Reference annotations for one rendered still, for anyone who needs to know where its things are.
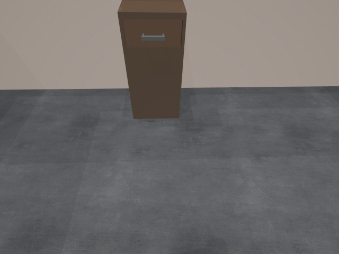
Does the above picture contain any cabinet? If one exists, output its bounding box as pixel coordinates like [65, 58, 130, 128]
[118, 0, 187, 119]

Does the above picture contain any drawer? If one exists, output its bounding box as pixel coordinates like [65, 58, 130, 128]
[123, 20, 182, 47]

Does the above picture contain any handle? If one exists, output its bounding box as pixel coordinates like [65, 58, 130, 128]
[141, 33, 165, 41]

